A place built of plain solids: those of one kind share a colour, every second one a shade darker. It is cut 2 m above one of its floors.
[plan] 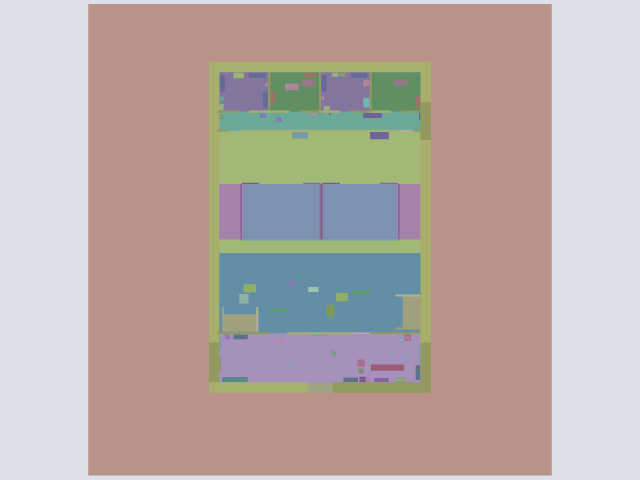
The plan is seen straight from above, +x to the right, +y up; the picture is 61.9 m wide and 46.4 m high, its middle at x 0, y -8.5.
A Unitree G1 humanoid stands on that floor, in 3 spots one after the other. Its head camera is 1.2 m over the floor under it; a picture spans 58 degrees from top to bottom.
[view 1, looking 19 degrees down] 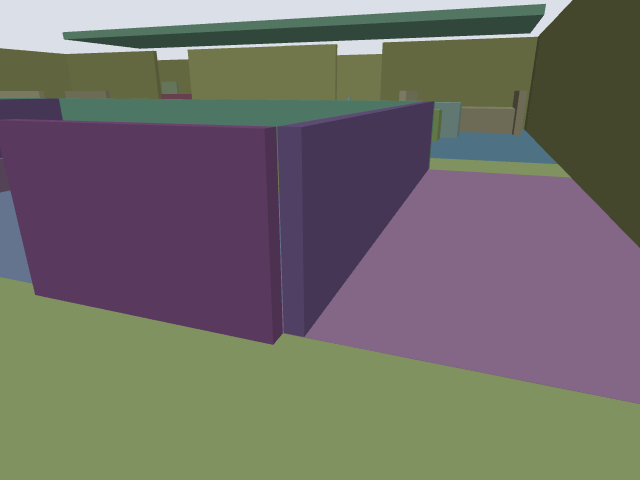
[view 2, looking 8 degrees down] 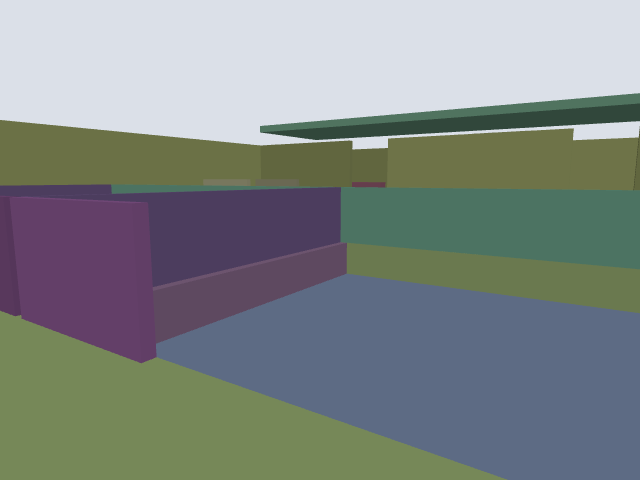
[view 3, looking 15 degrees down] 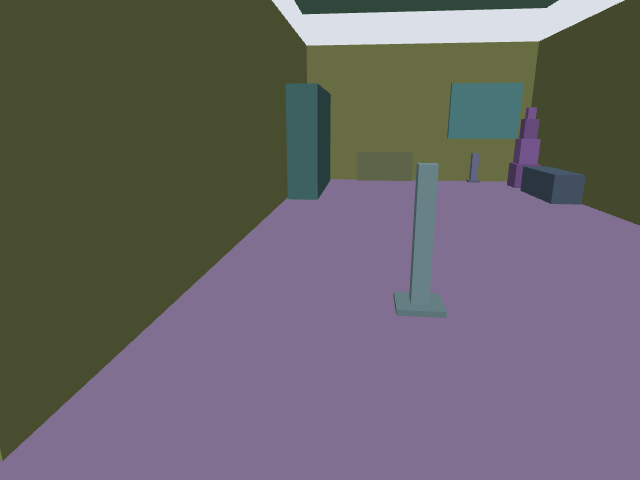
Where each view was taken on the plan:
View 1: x -8.43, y -1.29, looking -70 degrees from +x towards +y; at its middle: rail_baulk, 2.29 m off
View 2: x -4.08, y -1.34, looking -57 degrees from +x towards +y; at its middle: rail_baulk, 7.70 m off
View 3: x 0.00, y -20.96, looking -174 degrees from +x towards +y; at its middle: floor_lobby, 4.64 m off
